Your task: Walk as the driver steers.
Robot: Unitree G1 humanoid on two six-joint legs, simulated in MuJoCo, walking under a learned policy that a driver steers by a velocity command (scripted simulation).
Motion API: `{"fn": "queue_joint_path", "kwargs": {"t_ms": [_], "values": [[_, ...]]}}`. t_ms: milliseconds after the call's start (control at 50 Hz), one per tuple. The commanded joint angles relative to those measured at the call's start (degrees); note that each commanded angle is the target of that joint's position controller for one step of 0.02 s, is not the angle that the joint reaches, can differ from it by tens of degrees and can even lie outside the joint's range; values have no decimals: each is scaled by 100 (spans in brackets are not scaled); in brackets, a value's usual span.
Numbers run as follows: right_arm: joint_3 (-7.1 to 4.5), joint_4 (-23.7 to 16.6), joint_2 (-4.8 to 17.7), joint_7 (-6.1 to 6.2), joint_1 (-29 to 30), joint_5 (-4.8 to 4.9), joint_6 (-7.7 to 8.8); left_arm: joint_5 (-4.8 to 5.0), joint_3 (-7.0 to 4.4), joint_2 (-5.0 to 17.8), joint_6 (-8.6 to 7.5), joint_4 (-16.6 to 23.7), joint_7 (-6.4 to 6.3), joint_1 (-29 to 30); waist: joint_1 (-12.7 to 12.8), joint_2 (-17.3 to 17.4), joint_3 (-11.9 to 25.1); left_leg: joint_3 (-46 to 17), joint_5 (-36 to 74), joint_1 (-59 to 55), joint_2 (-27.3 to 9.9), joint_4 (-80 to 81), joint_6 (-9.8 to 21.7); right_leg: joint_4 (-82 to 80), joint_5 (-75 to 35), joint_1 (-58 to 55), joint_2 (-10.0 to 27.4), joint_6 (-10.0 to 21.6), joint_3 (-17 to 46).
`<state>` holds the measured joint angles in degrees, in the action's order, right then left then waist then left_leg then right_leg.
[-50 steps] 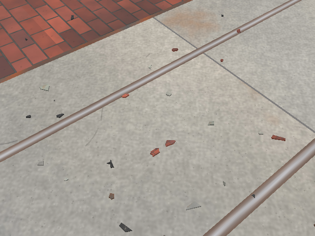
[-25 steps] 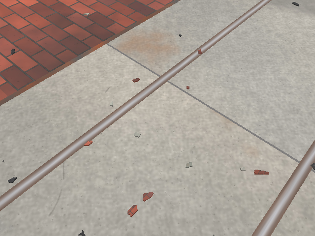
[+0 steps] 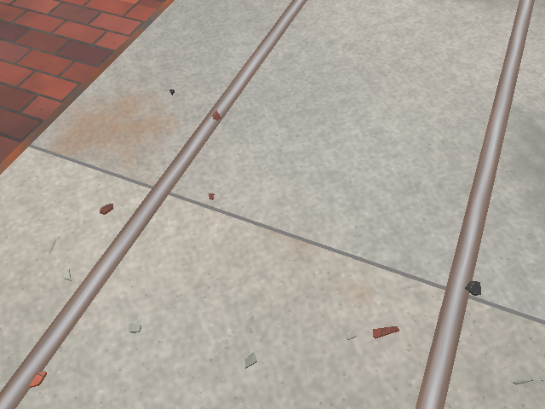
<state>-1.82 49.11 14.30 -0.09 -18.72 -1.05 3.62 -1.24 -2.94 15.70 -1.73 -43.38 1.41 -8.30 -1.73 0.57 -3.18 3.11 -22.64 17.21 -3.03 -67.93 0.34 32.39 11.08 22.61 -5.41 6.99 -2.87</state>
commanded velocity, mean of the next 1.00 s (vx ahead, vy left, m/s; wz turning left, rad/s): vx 0.50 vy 0.00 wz -0.46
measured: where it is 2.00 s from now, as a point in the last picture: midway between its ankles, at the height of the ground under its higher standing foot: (365, 209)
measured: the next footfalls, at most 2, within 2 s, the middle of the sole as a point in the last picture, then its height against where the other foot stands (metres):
left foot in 0.44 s outside the picture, level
right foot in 0.94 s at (372, 350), level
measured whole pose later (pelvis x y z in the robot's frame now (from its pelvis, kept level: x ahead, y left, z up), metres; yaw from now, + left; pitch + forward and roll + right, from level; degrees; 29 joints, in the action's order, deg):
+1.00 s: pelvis +0.51 -0.10 +0.00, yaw -27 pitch +2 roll +1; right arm -1.5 52.4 13.6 -0.6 -25.7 -0.4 2.7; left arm -3.1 -0.5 13.5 -3.1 -41.4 1.8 -3.0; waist -3.7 0.0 -2.5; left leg 6.0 -27.2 6.5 -2.6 -45.6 1.1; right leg 32.7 8.9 24.8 -1.3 5.4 -3.8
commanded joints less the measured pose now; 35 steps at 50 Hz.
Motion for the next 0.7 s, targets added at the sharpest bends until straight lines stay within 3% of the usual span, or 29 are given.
{"fn": "queue_joint_path", "kwargs": {"t_ms": [20,60,120,240,320,380,420,440,460,480,500,520,540,580,640,700], "values": [[-119,-640,646,-17,133,-107,68,118,-239,738,-14,-4,-122,-783,110,-78,325,-484,301,1843,-381,-33,-52,-1765,-1597,-1684,1593,937,2257],[-117,-605,596,-58,-52,-203,-136,123,-214,684,-107,37,-97,-728,-34,-193,436,-408,363,1478,-374,246,-174,-1894,-1937,-1323,1355,933,1982],[-116,-780,530,-91,367,-186,-235,115,-270,855,-163,-43,-82,-1009,43,-213,298,-323,908,1756,-365,827,-317,-2111,-1682,-1169,1183,908,1892],[-96,-1194,539,-109,1633,-139,-215,124,-297,892,-159,-197,-114,-1730,520,-332,109,-400,1998,2411,-202,2216,-382,-2022,-1649,-1889,1125,688,2150],[-36,-1460,541,-148,2264,-92,-131,62,-306,935,-144,-248,-176,-2049,729,-390,53,-382,2022,2344,53,2937,-288,-1634,-2333,-2341,1192,658,2355],[-54,-1490,680,-125,2036,-56,-63,37,-332,1053,-138,-185,-239,-1838,512,-513,87,-466,1743,1461,228,3539,-110,-1299,-2713,-2265,1264,427,2566],[-153,-1188,904,-21,1008,-39,-4,38,-342,1141,-167,-109,-202,-1492,21,-469,485,-326,1367,-184,519,3897,86,-412,-3598,-1827,1016,158,2474],[-229,-1024,1100,56,230,-87,74,95,-313,1059,-209,-98,-143,-1408,-393,-145,958,-577,1450,-1416,185,4184,268,738,-3291,-1363,634,7,2173],[-321,-1010,1528,168,-713,-213,98,137,-173,562,-261,81,-117,-1517,-648,553,1899,-2046,207,-2753,-1298,4320,528,2409,-1252,-629,272,-97,1655],[-410,-1044,1909,158,-381,-231,14,232,-129,331,-221,226,-123,-2225,-60,1951,2205,-4730,-14,-3451,-2390,5131,1151,3583,2235,979,-493,-246,1111],[-337,-1110,1314,123,27,-126,-47,5,-168,783,-110,-14,-180,-1996,46,777,1371,-4526,-702,-2647,-2176,5171,1106,4012,1723,1411,150,-203,1102],[-221,-1143,860,101,342,-80,-48,-29,-190,807,-80,-7,-114,-1559,43,215,711,-3525,-442,-1876,-1870,5274,995,3861,1177,1302,329,-230,1012],[-167,-1099,675,77,486,-97,-37,-21,-170,693,-55,22,-64,-1362,115,88,407,-2728,310,-1409,-1584,5414,890,3649,910,1174,497,-282,931],[-145,-941,636,80,385,-63,39,-88,-155,583,69,26,43,-1298,207,507,233,-1708,1324,-970,-1225,5594,751,3450,774,957,676,-365,792],[-169,-735,669,-7,90,12,214,-95,-109,431,142,169,138,-1001,225,538,250,-1133,2415,-992,-1195,5734,870,3311,475,1161,681,-395,785],[-175,-554,675,-48,-100,0,251,-105,-48,326,113,325,176,-488,171,481,126,-656,2767,-1127,-1118,5898,947,2724,-22,1566,673,-463,809]]}}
